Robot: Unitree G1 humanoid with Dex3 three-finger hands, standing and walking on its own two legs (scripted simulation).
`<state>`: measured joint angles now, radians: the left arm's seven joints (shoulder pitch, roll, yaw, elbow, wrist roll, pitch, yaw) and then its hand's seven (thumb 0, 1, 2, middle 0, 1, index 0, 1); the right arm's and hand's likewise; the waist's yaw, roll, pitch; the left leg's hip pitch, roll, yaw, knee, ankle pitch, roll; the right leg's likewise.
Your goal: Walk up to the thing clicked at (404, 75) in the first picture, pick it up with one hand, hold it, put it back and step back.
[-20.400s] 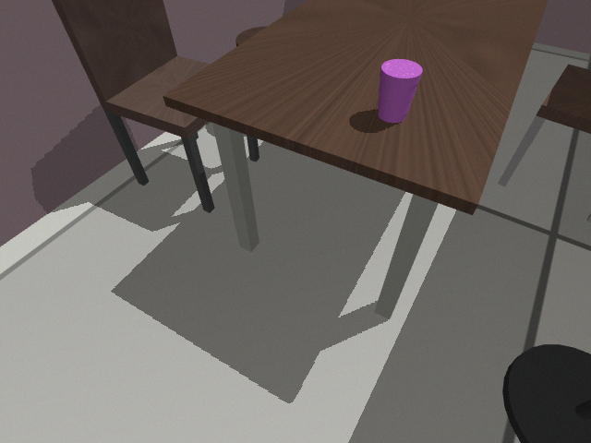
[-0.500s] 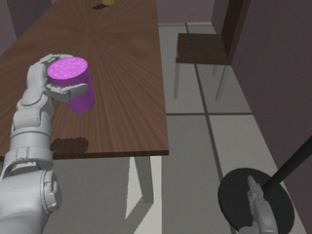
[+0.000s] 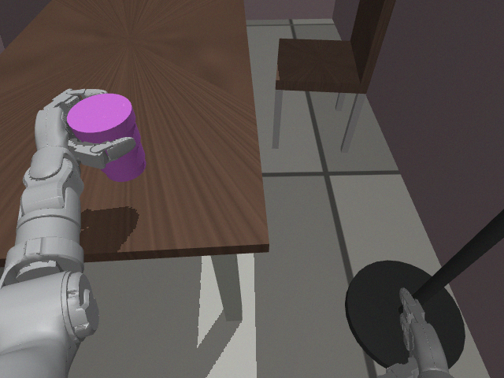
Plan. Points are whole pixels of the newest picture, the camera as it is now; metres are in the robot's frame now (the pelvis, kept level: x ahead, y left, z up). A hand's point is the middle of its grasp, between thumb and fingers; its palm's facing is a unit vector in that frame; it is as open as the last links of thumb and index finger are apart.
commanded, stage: crouch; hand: left
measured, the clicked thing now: (114, 141) +0.47 +0.20 +0.14
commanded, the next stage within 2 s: lower in 0.44 s
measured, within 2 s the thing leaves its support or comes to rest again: rests again in 1.04 s
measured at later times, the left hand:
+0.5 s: hand (111, 131) +0.50 +0.22 +0.14, palm faces +0.19 -0.98 +0.00, open 11.7 cm
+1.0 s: hand (121, 152) +0.52 +0.22 +0.07, palm faces +0.16 -0.99 +0.01, open 11.7 cm
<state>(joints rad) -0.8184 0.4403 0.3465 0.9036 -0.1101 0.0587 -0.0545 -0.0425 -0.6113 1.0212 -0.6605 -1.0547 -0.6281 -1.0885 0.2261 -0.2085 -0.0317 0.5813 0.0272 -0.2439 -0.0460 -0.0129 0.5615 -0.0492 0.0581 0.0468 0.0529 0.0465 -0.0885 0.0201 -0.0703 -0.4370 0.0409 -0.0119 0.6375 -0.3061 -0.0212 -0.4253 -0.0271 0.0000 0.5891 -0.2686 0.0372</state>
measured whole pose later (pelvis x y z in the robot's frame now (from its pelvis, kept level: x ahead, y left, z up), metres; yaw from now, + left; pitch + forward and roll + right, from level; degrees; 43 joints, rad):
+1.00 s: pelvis +0.00 +0.01 -0.03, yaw -1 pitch +16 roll -3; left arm -0.90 0.56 0.43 1.12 -0.06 -0.16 -0.12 -0.04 -0.61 1.02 -0.66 -1.05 -0.63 -1.08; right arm 0.24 -0.21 0.01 0.37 -0.01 -0.12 -0.01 -0.01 0.52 -0.06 0.06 0.05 0.05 0.05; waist -0.18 0.00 -0.09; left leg -0.75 0.06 -0.02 0.86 -0.39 -0.02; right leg -0.72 -0.01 0.01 0.77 -0.33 0.04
